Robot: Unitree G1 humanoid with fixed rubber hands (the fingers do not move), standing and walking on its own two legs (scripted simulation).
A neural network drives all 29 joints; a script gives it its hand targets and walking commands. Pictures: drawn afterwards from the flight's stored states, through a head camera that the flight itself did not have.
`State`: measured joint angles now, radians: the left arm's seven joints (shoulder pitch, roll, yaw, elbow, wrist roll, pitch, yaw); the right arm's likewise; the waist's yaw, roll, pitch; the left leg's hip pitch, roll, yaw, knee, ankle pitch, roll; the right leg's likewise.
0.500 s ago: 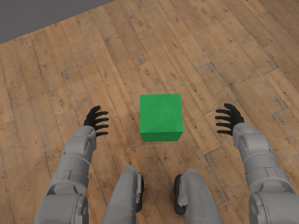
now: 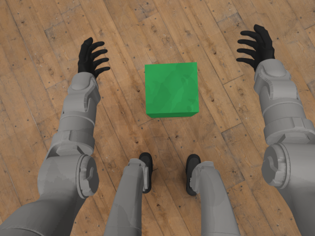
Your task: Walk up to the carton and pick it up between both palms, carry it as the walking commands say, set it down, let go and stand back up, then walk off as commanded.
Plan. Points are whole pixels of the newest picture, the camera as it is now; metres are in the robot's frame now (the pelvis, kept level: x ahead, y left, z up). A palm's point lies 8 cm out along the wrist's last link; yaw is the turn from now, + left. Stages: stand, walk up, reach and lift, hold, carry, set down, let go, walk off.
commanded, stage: reach and lift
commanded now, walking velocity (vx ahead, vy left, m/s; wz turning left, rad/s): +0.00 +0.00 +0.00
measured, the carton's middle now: (171, 93) +0.50 +0.01 -0.54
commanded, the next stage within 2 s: none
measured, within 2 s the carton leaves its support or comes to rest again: neither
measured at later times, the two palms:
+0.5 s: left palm (99, 67) +0.49 +0.21 -0.16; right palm (251, 55) +0.53 -0.19 -0.15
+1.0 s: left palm (116, 81) +0.50 +0.20 -0.31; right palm (230, 74) +0.53 -0.19 -0.31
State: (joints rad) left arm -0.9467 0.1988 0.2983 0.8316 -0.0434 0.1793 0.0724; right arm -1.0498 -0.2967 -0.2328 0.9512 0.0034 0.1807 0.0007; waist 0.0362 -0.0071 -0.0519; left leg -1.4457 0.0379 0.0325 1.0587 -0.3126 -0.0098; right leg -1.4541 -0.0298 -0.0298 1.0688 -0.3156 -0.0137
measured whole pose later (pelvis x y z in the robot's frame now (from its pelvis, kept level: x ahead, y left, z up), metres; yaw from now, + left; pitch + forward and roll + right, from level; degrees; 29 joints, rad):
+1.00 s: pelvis -0.03 +0.00 -0.19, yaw +1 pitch +49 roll +1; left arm -1.27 0.27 0.25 0.94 -0.14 0.14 0.15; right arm -1.37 -0.42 -0.17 1.06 0.11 0.14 -0.05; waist 0.04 0.00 0.02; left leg -2.14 0.04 0.02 1.79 -0.50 0.00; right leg -2.15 -0.04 0.00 1.80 -0.50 -0.01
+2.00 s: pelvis -0.05 +0.00 -0.29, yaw +1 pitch +36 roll +2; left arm -1.51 0.34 0.09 1.19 -0.29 0.04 0.15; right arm -1.59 -0.46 0.02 1.27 0.27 0.05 -0.08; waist 0.03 0.01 0.40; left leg -2.24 0.03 0.02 2.17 -0.56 -0.01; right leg -2.26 -0.04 0.01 2.19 -0.56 -0.02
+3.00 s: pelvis -0.05 +0.01 -0.31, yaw +1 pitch +36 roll +2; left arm -1.50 0.26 0.28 1.05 -0.11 0.19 0.09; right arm -1.56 -0.34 -0.16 1.07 0.04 0.20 -0.03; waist 0.02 0.03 0.40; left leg -2.28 -0.02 0.00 2.23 -0.57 -0.04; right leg -2.31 -0.02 0.03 2.25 -0.56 0.00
